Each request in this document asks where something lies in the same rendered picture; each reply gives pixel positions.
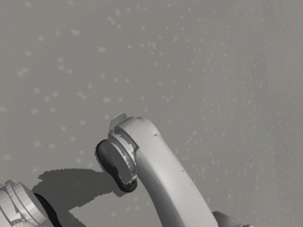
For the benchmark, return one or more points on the left robot foot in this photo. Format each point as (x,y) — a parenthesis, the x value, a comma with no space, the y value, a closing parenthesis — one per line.
(49,210)

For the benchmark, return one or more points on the right robot hand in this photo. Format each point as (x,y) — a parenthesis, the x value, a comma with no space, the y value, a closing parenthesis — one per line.
(224,220)

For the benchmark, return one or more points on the right robot foot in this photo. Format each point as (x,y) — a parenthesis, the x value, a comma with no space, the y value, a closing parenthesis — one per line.
(103,155)

